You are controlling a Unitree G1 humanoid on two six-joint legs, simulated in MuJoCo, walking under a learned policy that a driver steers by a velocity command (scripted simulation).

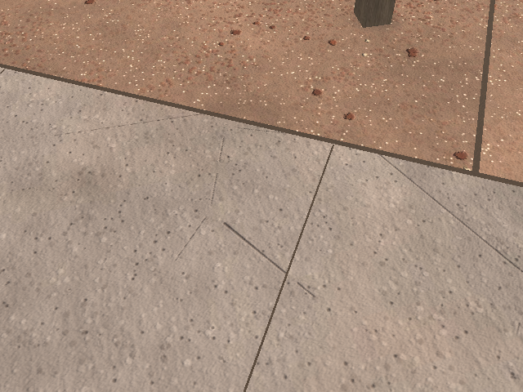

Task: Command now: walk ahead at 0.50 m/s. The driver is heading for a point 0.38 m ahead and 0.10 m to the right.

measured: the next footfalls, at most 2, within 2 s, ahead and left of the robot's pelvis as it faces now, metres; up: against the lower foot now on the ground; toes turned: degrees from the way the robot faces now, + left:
left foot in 0.10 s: +0.23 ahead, +0.11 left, +0.00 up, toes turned +4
right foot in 0.60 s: +0.44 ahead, -0.07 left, +0.00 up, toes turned -10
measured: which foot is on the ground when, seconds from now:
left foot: up 0.00-0.08, down 0.10-0.60, up 0.62-0.90, down 0.92-1.00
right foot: down 0.00-0.12, up 0.14-0.58, down 0.60-1.00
